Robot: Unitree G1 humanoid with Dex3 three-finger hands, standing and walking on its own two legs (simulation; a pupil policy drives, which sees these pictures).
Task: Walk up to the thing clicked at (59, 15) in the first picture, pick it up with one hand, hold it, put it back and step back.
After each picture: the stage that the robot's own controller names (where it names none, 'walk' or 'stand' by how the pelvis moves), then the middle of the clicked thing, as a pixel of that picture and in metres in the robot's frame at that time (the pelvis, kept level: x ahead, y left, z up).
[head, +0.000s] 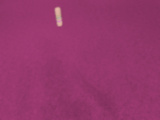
stand; (58, 17) +1.94 +0.36 -0.66
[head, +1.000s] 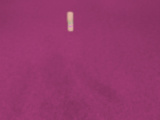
walk; (70, 21) +1.82 +0.16 -0.63
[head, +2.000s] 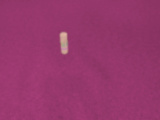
walk; (64, 43) +1.26 +0.19 -0.64
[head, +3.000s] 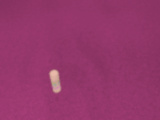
walk; (55, 81) +0.80 +0.23 -0.65
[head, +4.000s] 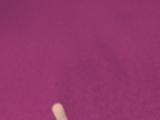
walk; (60, 115) +0.50 +0.24 -0.63
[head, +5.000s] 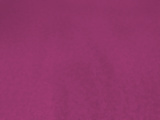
stand; out of the picture +0.40 +0.21 -0.65
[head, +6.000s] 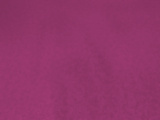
stand; out of the picture +0.39 +0.21 -0.66
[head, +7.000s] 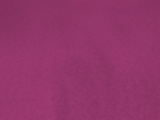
stand; out of the picture +0.40 +0.21 -0.66
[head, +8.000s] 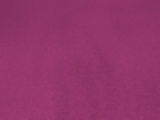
stand; out of the picture +0.39 +0.21 -0.66
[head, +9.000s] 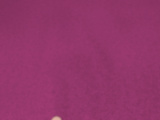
go down; out of the picture +0.40 +0.20 -0.65
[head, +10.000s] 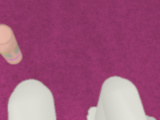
go down; (8, 47) +0.46 +0.28 -0.23
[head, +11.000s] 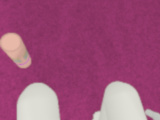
close in; (18, 53) +0.46 +0.27 -0.25
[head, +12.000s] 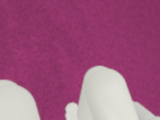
close in; out of the picture +0.43 +0.32 -0.16
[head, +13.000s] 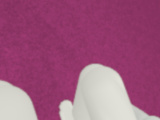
close; out of the picture +0.43 +0.32 -0.15
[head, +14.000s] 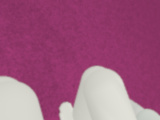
lift; out of the picture +0.38 +0.32 -0.16
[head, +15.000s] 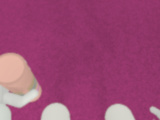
lift; (23, 83) +0.33 +0.21 +0.01
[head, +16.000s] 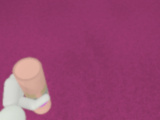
hold; (36, 90) +0.32 +0.17 +0.03
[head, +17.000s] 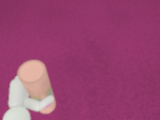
hold; (40, 91) +0.32 +0.16 +0.03
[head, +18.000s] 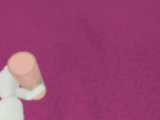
crouch; (31, 80) +0.37 +0.18 -0.02
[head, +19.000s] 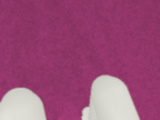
lower; out of the picture +0.47 +0.28 -0.07
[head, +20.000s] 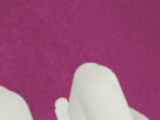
lower; out of the picture +0.44 +0.34 -0.16
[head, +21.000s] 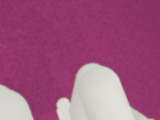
lower; out of the picture +0.43 +0.34 -0.16
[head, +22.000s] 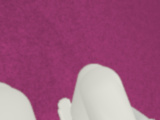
lower; out of the picture +0.42 +0.33 -0.16
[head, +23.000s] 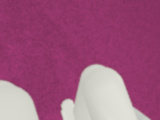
lower; out of the picture +0.41 +0.32 -0.16
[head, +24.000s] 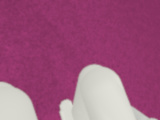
open; out of the picture +0.42 +0.30 -0.16
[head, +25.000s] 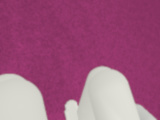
stand; out of the picture +0.42 +0.30 -0.17
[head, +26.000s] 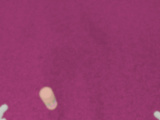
stand; (49, 99) +0.42 +0.21 -0.49
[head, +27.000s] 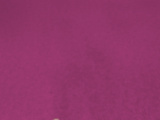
stand; out of the picture +0.41 +0.19 -0.60
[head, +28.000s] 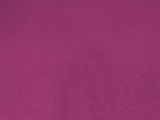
stand; out of the picture +0.40 +0.19 -0.60
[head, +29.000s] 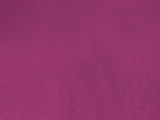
stand; out of the picture +0.42 +0.17 -0.65
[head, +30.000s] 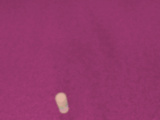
walk; (62, 103) +0.47 +0.15 -0.63
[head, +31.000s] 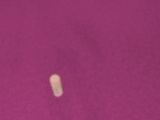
walk; (56, 86) +0.61 +0.20 -0.63
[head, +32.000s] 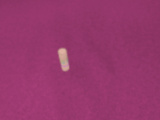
walk; (63, 60) +0.93 +0.22 -0.63
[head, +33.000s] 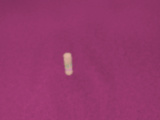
stand; (68, 64) +1.03 +0.17 -0.65
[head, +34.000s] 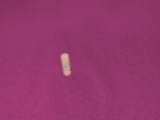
stand; (65, 64) +1.04 +0.19 -0.66
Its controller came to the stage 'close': yes
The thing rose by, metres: 0.68
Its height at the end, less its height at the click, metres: +0.00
